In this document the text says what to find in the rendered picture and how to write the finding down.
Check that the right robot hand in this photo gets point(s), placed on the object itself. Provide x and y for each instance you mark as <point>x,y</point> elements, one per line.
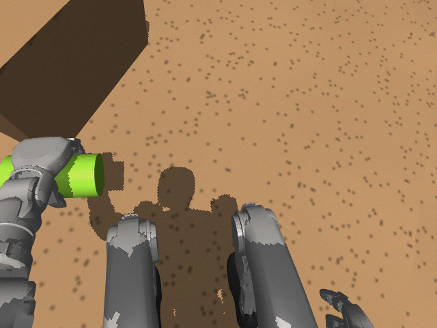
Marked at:
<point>353,315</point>

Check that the left robot arm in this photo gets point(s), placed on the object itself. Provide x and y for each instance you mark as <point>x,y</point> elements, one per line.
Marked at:
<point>23,198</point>

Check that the left robot hand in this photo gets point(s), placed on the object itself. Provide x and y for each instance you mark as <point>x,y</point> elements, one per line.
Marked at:
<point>49,153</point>

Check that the right robot foot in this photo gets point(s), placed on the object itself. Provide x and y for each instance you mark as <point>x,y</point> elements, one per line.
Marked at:
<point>244,320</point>

